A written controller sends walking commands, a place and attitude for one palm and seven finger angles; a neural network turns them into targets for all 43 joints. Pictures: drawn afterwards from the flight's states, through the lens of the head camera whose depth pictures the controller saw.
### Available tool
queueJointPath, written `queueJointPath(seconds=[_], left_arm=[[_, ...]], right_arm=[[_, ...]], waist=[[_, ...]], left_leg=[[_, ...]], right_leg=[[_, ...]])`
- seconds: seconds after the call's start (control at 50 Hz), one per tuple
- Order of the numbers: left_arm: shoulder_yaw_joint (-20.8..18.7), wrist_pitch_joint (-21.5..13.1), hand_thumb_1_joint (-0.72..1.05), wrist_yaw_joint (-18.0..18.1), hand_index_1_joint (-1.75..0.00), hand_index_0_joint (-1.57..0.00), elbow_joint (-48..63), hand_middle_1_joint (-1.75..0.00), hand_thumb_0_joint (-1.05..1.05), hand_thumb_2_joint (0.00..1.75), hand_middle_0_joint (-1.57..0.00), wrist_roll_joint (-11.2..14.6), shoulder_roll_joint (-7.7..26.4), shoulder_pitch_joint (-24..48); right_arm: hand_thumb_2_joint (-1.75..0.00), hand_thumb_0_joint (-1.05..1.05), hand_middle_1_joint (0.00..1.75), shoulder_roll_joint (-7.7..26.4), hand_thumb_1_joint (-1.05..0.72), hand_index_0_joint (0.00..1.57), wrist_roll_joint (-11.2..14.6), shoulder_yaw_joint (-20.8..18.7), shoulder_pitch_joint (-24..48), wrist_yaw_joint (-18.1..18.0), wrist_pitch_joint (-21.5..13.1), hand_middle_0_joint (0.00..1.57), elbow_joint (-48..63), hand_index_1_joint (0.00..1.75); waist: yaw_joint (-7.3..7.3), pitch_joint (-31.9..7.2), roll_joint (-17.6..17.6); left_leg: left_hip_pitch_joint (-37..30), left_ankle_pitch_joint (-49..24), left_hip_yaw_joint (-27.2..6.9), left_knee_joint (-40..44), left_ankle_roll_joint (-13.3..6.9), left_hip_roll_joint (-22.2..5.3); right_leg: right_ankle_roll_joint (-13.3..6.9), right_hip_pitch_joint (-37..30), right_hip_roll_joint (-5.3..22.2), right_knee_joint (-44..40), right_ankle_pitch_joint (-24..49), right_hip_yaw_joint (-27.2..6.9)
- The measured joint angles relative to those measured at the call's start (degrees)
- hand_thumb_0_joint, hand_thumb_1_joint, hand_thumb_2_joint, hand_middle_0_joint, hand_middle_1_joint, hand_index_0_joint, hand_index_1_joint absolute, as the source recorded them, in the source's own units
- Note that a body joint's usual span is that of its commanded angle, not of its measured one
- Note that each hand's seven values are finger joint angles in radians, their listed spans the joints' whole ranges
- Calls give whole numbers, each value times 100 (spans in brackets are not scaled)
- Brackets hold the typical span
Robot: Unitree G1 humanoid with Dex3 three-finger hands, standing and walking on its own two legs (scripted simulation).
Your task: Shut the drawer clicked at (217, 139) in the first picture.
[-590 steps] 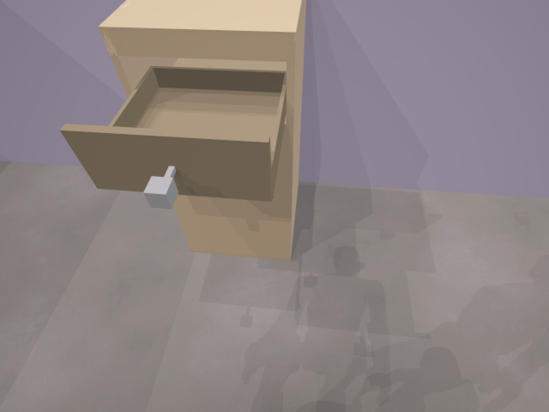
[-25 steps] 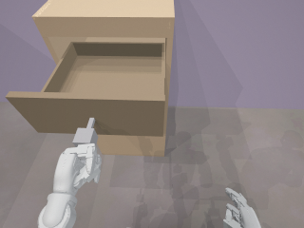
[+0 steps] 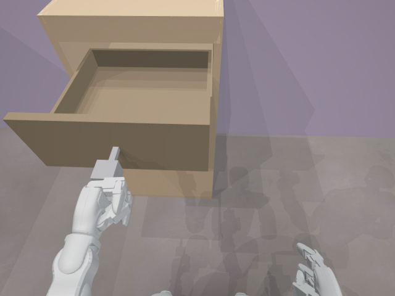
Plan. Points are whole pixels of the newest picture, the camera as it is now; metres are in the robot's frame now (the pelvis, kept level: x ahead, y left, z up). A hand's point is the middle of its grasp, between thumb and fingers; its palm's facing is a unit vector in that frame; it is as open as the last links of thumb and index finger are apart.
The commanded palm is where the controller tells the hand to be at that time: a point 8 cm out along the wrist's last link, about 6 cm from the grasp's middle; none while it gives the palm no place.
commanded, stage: push the drawer shut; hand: left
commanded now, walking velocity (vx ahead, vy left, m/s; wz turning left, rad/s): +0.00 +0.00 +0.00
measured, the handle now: (111, 165) +0.35 +0.19 +0.07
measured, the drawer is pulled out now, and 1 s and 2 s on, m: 0.27 0.17 0.04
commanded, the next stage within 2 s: none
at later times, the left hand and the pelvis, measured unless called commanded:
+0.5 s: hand (131, 188) +0.31 +0.14 +0.06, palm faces -0.03 -1.00 -0.05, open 3.6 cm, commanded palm +0.31 +0.20 +0.07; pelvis -0.03 +0.00 +0.00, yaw +0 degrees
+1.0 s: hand (138, 160) +0.38 +0.14 +0.06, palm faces -0.03 -1.00 -0.05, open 3.6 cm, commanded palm +0.37 +0.20 +0.07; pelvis -0.03 +0.00 +0.00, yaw -1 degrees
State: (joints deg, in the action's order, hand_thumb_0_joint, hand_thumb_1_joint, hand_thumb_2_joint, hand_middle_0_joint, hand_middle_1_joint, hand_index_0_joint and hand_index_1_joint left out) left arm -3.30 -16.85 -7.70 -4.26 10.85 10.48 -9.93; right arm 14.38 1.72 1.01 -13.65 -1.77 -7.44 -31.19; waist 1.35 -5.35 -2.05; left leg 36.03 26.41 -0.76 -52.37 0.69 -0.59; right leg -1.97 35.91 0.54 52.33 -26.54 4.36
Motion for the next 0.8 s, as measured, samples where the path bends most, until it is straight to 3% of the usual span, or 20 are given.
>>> queueJointPath(seconds=[0.16, 0.32, 0.8], left_arm=[[16, -230, 89, 16, -160, -154, -442, -160, 2, 90, -140, -28, 50, 413], [-6, -241, 89, 56, -160, -154, -1047, -160, 2, 90, -140, -25, 73, 1018], [-303, -564, 89, 234, -160, -154, -3070, -160, 2, 90, -140, -96, 221, 2841]], right_arm=[[-90, 1, 30, -35, -90, 20, 6, 26, 65, -19, 25, 20, -233, 30], [-90, 1, 30, -50, -90, 20, 34, 67, 145, -63, 62, 21, -361, 30], [-90, 1, 30, 39, -90, 20, 58, 44, -142, -93, 208, 21, -622, 30]], waist=[[-21, 75, 43], [-9, 129, 23], [182, 235, 82]], left_leg=[[13, -68, -29, 24, 6, 8], [38, -180, -38, 61, 4, 20], [160, -349, 27, 147, -12, -3]], right_leg=[[-6, -4, 7, -33, 61, 28], [-7, 18, 18, -67, 166, 38], [-1, 169, -8, -154, 366, -29]])
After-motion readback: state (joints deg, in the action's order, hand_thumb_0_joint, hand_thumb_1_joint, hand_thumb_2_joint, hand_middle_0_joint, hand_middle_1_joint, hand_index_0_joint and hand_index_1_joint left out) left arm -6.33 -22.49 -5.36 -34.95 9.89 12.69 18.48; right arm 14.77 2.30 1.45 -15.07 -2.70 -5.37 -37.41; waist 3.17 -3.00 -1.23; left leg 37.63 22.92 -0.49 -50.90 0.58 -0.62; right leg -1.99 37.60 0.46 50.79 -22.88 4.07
